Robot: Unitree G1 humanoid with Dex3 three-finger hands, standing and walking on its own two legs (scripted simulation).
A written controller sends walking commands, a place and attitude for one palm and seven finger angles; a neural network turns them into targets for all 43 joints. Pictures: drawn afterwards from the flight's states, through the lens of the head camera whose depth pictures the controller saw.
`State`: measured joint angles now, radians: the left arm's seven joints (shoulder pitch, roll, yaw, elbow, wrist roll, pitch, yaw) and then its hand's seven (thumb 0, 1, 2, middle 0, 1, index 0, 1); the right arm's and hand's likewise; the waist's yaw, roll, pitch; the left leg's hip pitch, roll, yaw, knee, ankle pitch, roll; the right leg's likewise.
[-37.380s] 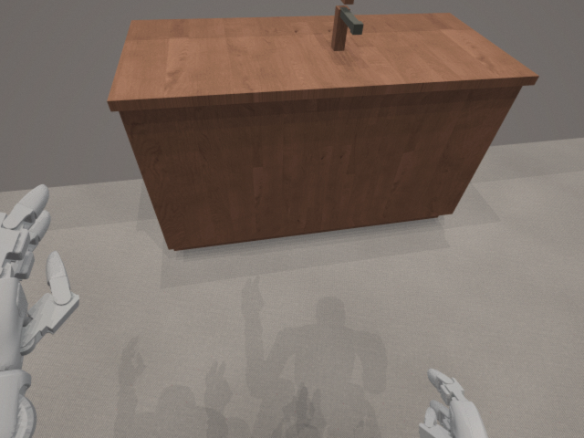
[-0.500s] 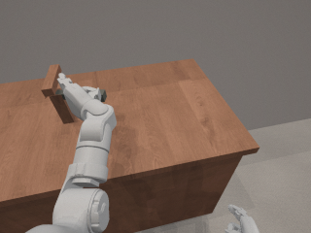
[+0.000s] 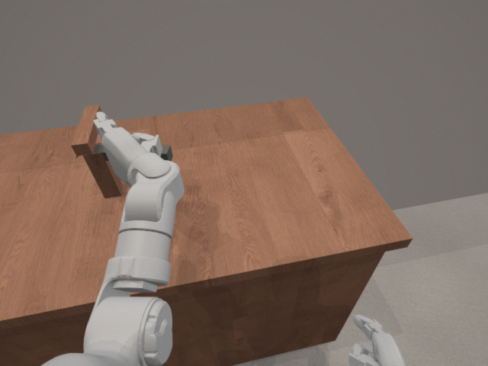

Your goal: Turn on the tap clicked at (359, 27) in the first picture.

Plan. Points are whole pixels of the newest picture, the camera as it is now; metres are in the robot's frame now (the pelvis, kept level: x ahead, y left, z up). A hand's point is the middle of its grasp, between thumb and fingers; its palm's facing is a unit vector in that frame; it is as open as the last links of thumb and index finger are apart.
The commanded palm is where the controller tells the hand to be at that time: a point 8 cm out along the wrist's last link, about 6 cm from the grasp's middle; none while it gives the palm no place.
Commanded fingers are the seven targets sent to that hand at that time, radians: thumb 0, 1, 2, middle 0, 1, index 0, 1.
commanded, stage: lift the hand up off the lever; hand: left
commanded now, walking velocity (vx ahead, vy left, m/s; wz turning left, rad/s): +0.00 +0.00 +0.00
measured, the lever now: (164, 154) +0.47 +0.21 +0.11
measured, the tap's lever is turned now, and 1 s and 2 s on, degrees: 74 74 74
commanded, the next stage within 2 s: draw the hand back beside the body in 0.22 s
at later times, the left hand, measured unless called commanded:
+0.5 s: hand (173, 149) +0.38 +0.15 +0.20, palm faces +0.38 -0.92 -0.05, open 7.8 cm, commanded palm +0.32 +0.20 +0.19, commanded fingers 0.00 0.90 0.90 -0.16 -0.18 -0.16 -0.18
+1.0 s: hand (128, 205) +0.29 +0.19 +0.17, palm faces +0.19 -0.95 -0.26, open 7.6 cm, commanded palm +0.25 +0.25 +0.18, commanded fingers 0.00 0.90 0.90 -0.19 -0.25 -0.19 -0.25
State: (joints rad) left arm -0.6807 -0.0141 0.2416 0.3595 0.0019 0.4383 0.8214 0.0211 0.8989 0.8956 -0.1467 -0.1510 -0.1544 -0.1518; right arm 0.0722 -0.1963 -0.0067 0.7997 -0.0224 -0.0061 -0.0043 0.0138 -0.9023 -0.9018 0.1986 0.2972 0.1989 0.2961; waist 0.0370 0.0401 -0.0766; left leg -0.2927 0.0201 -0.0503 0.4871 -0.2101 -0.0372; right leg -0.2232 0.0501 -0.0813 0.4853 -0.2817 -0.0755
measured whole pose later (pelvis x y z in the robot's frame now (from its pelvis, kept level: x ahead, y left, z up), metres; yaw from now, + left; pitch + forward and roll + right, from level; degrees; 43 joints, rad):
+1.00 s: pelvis +0.01 +0.01 +0.01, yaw -2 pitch -5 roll +0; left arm 0.08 0.30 0.12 -0.15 -0.07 -0.09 0.07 0.02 0.89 0.90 -0.18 -0.23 -0.18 -0.23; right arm 0.13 -0.21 0.04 0.64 0.01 -0.05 -0.06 0.02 -0.90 -0.90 0.20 0.30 0.20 0.30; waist 0.04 0.06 0.03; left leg -0.11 0.03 -0.01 0.38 -0.19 -0.02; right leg -0.03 0.06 -0.04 0.33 -0.22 -0.06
